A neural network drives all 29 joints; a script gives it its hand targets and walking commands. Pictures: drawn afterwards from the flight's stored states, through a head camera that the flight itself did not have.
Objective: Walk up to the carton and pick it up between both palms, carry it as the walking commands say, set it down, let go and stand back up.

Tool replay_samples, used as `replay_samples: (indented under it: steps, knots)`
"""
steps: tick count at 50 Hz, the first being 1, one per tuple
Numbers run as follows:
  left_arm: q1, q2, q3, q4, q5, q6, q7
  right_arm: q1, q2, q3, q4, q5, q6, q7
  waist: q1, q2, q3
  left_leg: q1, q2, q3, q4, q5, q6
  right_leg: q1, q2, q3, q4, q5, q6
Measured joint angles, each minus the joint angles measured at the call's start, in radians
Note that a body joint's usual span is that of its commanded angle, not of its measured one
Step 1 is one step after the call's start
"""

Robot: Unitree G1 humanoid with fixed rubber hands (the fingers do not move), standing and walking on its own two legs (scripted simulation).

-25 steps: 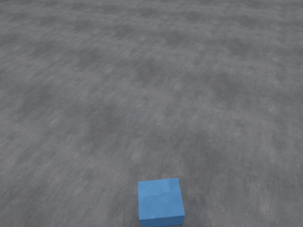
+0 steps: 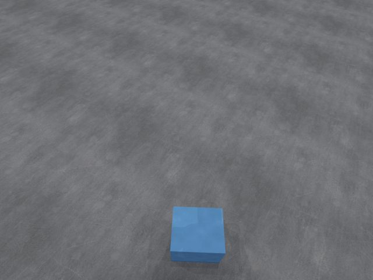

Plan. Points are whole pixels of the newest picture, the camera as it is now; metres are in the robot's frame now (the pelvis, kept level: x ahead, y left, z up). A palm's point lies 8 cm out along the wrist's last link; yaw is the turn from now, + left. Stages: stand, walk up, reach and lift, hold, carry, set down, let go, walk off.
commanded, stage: walk up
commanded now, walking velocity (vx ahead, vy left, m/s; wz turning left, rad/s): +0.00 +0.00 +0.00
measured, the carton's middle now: (196, 235) +0.41 -0.03 -0.67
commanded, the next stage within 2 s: stand in 0.48 s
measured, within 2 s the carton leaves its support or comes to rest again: neither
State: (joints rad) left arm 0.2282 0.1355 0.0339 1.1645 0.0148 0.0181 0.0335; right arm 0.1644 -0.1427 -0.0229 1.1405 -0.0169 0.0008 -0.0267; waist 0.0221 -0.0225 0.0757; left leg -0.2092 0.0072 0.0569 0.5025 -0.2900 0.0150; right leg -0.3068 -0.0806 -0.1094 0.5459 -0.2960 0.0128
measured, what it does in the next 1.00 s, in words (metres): stands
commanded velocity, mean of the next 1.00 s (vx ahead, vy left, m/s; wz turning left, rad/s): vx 0.00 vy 0.00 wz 0.00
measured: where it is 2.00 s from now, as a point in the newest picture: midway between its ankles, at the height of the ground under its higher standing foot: outside the picture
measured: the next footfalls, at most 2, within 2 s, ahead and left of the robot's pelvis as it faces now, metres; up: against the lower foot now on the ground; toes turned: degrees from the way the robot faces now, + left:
none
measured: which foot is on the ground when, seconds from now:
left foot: down 0.00-1.00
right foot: down 0.00-1.00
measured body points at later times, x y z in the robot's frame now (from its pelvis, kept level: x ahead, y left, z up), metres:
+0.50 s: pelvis +0.02 +0.01 +0.01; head +0.01 -0.01 +0.46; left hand +0.04 +0.22 -0.15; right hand +0.00 -0.20 -0.16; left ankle -0.02 +0.10 -0.74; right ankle -0.01 -0.11 -0.74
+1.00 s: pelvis +0.04 +0.01 +0.01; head +0.03 +0.01 +0.46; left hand +0.01 +0.20 -0.16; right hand +0.02 -0.20 -0.16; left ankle -0.02 +0.10 -0.74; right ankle -0.01 -0.11 -0.74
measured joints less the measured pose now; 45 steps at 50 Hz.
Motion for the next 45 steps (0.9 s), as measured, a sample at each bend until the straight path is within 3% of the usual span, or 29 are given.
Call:
replay_samples:
  steps: [6, 10, 14, 22, 32, 45]
  knots:
    - [0.048, 0.035, -0.001, 0.004, -0.004, 0.021, -0.008, 0.04, 0.043, 0.013, 0.017, 0.003, -0.005, -0.012, -0.001, -0.058, -0.027, 0.071, -0.026, 0.044, -0.081, 0.017, 0.021, 0.024, 0.014, 0.081, 0.095, -0.083, -0.003]
    - [0.055, 0.044, -0.004, 0.0, -0.009, 0.017, -0.001, 0.056, 0.052, 0.016, 0.017, 0.005, -0.009, -0.016, -0.008, -0.075, -0.033, 0.09, -0.041, 0.076, -0.072, 0.001, 0.022, 0.095, 0.009, 0.091, 0.019, -0.055, -0.002]
    - [0.025, 0.007, -0.015, 0.006, -0.015, 0.0, 0.006, 0.077, 0.027, 0.011, 0.027, 0.01, -0.006, -0.011, -0.032, 0.008, -0.028, 0.116, -0.006, 0.046, -0.058, -0.013, 0.016, 0.184, 0.042, 0.05, -0.087, 0.014, 0.002]
    - [0.0, -0.018, -0.019, -0.005, -0.012, -0.014, 0.015, 0.097, 0.017, 0.012, 0.05, 0.013, -0.004, -0.007, -0.049, 0.055, -0.043, 0.157, -0.009, 0.033, -0.132, 0.022, 0.014, 0.233, 0.045, 0.035, -0.167, 0.045, 0.002]
    - [0.041, -0.036, -0.026, 0.002, -0.008, -0.026, 0.015, 0.125, 0.009, 0.006, 0.065, 0.011, -0.007, -0.01, -0.041, 0.066, -0.065, 0.141, -0.003, 0.027, -0.132, 0.014, 0.009, 0.224, 0.05, 0.029, -0.18, 0.042, -0.002]
    - [0.087, -0.056, -0.025, 0.017, -0.01, -0.025, 0.018, 0.119, 0.021, 0.008, 0.066, 0.012, -0.015, -0.017, -0.027, 0.04, -0.074, 0.144, -0.003, 0.022, -0.112, -0.01, 0.009, 0.233, 0.049, 0.024, -0.168, 0.02, 0.003]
